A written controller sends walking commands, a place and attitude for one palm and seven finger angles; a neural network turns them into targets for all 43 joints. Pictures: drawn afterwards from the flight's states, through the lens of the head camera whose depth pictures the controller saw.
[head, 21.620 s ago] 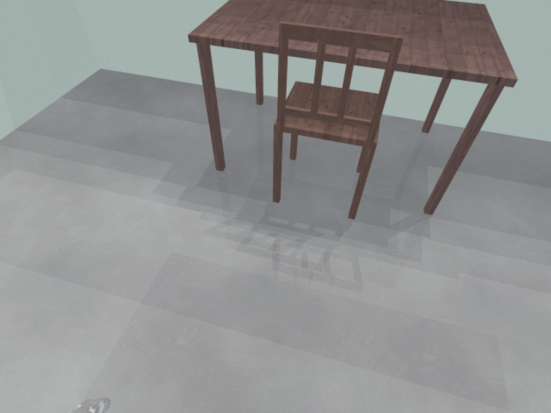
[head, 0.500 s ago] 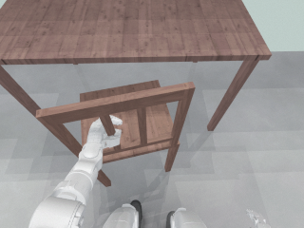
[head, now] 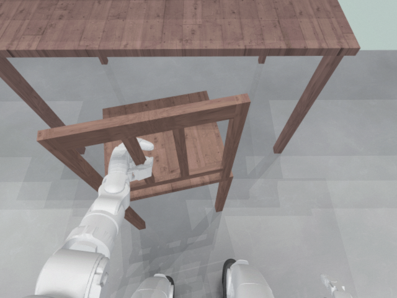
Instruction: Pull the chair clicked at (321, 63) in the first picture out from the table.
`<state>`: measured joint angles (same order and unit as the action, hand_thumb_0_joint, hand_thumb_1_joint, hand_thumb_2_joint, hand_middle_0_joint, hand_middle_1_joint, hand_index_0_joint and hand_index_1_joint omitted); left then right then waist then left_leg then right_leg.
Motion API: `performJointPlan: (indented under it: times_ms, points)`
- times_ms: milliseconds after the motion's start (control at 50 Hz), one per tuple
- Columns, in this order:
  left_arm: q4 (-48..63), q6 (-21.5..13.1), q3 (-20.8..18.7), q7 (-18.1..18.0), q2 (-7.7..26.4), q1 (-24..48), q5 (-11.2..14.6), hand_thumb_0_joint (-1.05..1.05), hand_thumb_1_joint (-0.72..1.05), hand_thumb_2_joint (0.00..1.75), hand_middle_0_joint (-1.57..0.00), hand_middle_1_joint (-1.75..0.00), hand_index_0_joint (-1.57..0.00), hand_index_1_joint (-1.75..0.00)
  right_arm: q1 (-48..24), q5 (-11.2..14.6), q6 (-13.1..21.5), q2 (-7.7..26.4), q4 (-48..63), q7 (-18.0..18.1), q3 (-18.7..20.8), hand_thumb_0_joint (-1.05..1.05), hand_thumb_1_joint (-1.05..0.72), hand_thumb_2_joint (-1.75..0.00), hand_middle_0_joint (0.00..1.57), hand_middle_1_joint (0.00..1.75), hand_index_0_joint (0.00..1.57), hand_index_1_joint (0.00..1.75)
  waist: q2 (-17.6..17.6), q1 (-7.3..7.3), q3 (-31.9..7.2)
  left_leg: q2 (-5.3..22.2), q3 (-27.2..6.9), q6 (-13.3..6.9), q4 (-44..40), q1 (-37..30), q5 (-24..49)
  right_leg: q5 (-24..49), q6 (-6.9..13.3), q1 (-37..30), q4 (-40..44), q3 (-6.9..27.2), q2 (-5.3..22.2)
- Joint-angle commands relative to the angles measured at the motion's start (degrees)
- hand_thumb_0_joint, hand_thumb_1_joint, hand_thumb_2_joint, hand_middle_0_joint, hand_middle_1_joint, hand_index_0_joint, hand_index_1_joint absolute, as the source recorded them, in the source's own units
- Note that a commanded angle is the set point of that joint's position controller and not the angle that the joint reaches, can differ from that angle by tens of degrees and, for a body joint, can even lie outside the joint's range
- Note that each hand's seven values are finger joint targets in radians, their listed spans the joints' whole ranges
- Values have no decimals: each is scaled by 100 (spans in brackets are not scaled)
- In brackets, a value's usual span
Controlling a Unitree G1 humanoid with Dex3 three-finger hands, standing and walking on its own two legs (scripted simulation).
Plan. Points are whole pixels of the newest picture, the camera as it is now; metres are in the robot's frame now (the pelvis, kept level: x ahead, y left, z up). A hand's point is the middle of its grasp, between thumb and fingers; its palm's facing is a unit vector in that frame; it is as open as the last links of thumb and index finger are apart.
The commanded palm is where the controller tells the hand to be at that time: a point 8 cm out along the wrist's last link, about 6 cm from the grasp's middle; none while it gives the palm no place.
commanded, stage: step backward, pulling the chair out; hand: left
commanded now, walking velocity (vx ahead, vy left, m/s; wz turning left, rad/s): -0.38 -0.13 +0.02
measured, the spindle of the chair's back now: (140, 161) +0.41 +0.15 -0.08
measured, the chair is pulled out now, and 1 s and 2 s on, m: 0.23 0.38 0.58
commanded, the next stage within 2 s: stop walking, hand still on the chair in 1.56 s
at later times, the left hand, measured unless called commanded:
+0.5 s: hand (142, 204) +0.30 +0.13 -0.06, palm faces -0.01 -0.97 -0.23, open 5.7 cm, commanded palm +0.30 +0.18 -0.06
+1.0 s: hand (136, 232) +0.24 +0.13 -0.06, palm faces +0.06 -0.98 -0.21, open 5.7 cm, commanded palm +0.23 +0.18 -0.06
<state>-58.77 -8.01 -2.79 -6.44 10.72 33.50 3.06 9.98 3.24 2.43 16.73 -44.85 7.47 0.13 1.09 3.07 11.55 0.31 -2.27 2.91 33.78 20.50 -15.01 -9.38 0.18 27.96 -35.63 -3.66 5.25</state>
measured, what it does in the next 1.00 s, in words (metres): walks backwards: right foot, then left foot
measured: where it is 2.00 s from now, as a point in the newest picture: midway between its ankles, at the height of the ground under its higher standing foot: outside the picture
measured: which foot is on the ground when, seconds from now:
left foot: down 0.00-0.48, up 0.50-0.62, down 0.64-0.88, up 0.90-1.00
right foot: down 0.00-0.34, up 0.36-0.40, down 0.42-0.64, up 0.66-0.82, down 0.84-1.00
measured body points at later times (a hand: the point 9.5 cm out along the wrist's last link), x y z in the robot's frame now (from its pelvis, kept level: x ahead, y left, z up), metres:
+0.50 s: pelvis -0.08 -0.01 -0.01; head +0.01 -0.02 +0.43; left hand +0.29 +0.18 -0.04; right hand +0.00 -0.26 -0.15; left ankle +0.02 +0.16 -0.72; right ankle +0.05 -0.13 -0.72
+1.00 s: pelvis -0.15 -0.01 +0.01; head -0.03 -0.03 +0.44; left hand +0.23 +0.18 -0.04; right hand -0.04 -0.27 -0.14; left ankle -0.12 +0.14 -0.70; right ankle -0.09 -0.13 -0.72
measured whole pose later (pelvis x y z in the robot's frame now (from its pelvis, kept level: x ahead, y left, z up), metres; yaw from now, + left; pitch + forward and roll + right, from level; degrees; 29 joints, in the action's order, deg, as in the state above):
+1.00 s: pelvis -0.15 -0.01 +0.01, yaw +3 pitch +2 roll +1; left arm -60.2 -8.2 -4.0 -5.8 10.9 35.7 2.9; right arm 7.6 3.2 1.6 15.1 -44.2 6.4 -0.5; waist -0.6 3.7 14.0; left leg 0.5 -2.9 3.5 40.8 24.6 -23.1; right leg -11.3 0.3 22.8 -31.9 -2.0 2.8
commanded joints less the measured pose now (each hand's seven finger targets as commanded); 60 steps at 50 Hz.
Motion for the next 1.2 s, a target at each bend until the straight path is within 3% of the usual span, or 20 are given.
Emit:
performJointPlan:
  times_ms: [0,160,240,300,360,420,460,480,540,580,660,700,760,800,860,940,1020,1060,1120,1180]
  points:
    - [1478,-531,65,28,1016,2055,-270,0,90,90,-50,-145,-50,-145,316,-93,-11,585,708,-23,269,0,-90,-90,20,30,20,30,-1391,-66,-3395,1172,-730,-466,-456,-578,2988,1550,-4,-1942,-408,506,247]
    - [1331,-608,-217,-3,1576,1405,-227,0,90,90,-50,-145,-50,-145,515,41,-32,527,844,-74,323,0,-90,-90,20,30,20,30,729,-73,-3034,47,120,-152,655,-265,-1061,-1072,425,-1113,1793,1394,1180]
    - [1170,-597,-99,-26,1374,1538,-293,0,90,90,-50,-145,-50,-145,527,-32,47,488,714,-81,160,0,-90,-90,20,30,20,30,467,-21,-2883,103,105,-243,3,-786,-886,-1547,180,-718,1795,770,919]
    - [1317,-682,32,-16,1179,1584,-244,0,90,90,-50,-145,-50,-145,214,-40,77,672,973,-31,149,0,-90,-90,20,30,20,30,-1252,-163,-2561,1065,-967,-718,-1350,612,-1376,-1616,-105,-1194,-247,295,-79]
    - [1384,-741,-130,31,1304,1942,-156,0,90,90,-50,-145,-50,-145,285,-7,87,668,909,-9,252,0,-90,-90,20,30,20,30,-864,-185,-2593,1545,-1109,-1038,-1083,743,-337,-1204,-109,-1631,-900,373,-366]
    - [1254,-794,88,92,1198,2062,-289,0,90,90,-50,-145,-50,-145,434,-37,156,583,744,-49,290,0,-90,-90,20,30,20,30,-670,-61,-2444,803,-449,-591,-252,688,-532,-1176,72,-1678,411,893,112]
    - [1023,-723,-181,17,1662,1605,-316,0,90,90,-50,-145,-50,-145,565,42,170,535,663,-63,358,0,-90,-90,20,30,20,30,1016,-182,-2748,-215,219,-121,1782,150,-1383,-2437,674,-858,2158,2197,1474]
    - [875,-612,-54,4,1443,1570,-323,0,90,90,-50,-145,-50,-145,401,-26,136,499,613,-83,337,0,-90,-90,20,30,20,30,901,-256,-2702,-215,136,-62,2914,-95,-1491,-2876,923,-389,2585,2296,1846]
    - [933,-468,-123,23,1205,1766,-267,0,90,90,-50,-145,-50,-145,503,-57,222,329,549,-118,64,0,-90,-90,20,30,20,30,1205,-152,-2711,60,77,-112,1806,-465,-1578,-1154,650,-710,1877,1177,1371]
    - [843,-430,-103,13,1179,1600,-219,0,90,90,-50,-145,-50,-145,663,-28,278,450,417,-24,18,0,-90,-90,20,30,20,30,873,-90,-2636,8,259,-152,-355,-799,-965,-766,301,-946,1308,898,1037]
    - [1668,-550,-20,46,1000,2418,-245,0,90,90,-50,-145,-50,-145,310,-192,176,602,717,-32,166,0,-90,-90,20,30,20,30,-2025,-157,-2763,2023,-1753,-1212,-1451,-405,1461,-1602,-84,-443,-2488,396,-321]
    - [1427,-592,102,69,778,2526,-281,0,90,90,-50,-145,-50,-145,457,-180,181,520,515,-123,239,0,-90,-90,20,30,20,30,-1106,-156,-2731,1859,-1327,-1195,-377,-1880,4472,-1828,8,-12,-1525,518,-262]
    - [1017,-705,-9,74,925,2385,-344,0,90,90,-50,-145,-50,-145,704,-176,236,630,352,-229,288,0,-90,-90,20,30,20,30,-1193,-84,-2991,1627,-1042,-848,146,-2516,5200,-537,36,-821,342,419,-284]
    - [920,-781,68,136,934,2268,-388,0,90,90,-50,-145,-50,-145,630,-128,184,565,348,-230,241,0,-90,-90,20,30,20,30,-867,-70,-3021,1260,-578,-489,496,-1441,4099,2264,172,-2028,1018,723,126]
    - [892,-553,-158,83,1554,2076,-261,0,90,90,-50,-145,-50,-145,427,1,127,646,441,-72,332,0,-90,-90,20,30,20,30,551,-141,-3389,219,-159,72,1461,210,-715,5024,894,-3103,846,1952,1655]
    - [1101,-281,-189,44,1381,1955,-219,0,90,90,-50,-145,-50,-145,181,-18,55,441,523,-5,110,0,-90,-90,20,30,20,30,461,-155,-3424,226,-320,33,627,242,-1031,4721,779,-3215,532,1381,1665]
    - [1490,-179,8,32,1203,2028,-138,0,90,90,-50,-145,-50,-145,226,9,-151,692,708,91,260,0,-90,-90,20,30,20,30,169,-96,-3374,964,-313,-333,-654,-1246,2734,2787,-51,-2102,331,601,585]
    - [1470,-220,115,65,1038,2164,-144,0,90,90,-50,-145,-50,-145,320,-9,-230,696,725,66,319,0,-90,-90,20,30,20,30,195,-60,-3076,1112,-163,-421,-638,-1278,2537,1734,-141,-1746,477,516,214]
    - [1635,-383,194,87,863,2200,-252,0,90,90,-50,-145,-50,-145,168,-101,-313,547,900,3,314,0,-90,-90,20,30,20,30,-1512,-93,-3234,1386,-386,-596,-859,-673,2416,504,-64,-1851,-534,342,-16]
    - [1561,-507,86,99,981,2056,-278,0,90,90,-50,-145,-50,-145,256,-79,-292,541,915,-62,345,0,-90,-90,20,30,20,30,-1081,-167,-2993,1423,-379,-659,-526,-344,1995,394,0,-1882,-230,437,-37]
